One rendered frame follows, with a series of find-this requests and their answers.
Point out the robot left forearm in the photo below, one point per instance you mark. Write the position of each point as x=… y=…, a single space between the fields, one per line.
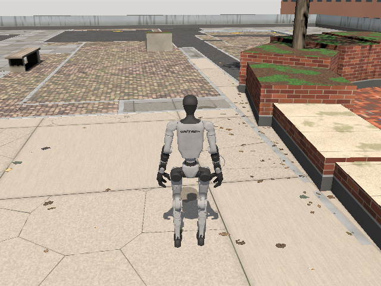
x=163 y=161

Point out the right robot thigh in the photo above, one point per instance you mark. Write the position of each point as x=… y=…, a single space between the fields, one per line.
x=203 y=180

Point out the left robot hand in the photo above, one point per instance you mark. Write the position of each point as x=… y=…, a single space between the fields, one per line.
x=160 y=178

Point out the robot right foot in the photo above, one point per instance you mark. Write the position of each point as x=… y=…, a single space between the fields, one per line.
x=200 y=240

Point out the robot right forearm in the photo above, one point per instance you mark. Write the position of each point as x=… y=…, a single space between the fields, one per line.
x=216 y=161

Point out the left robot upper arm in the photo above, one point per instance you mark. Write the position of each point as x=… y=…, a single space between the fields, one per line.
x=171 y=126

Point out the right robot hand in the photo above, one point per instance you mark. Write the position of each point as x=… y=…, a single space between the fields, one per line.
x=219 y=178

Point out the right robot upper arm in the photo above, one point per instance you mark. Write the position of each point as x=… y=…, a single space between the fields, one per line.
x=211 y=135

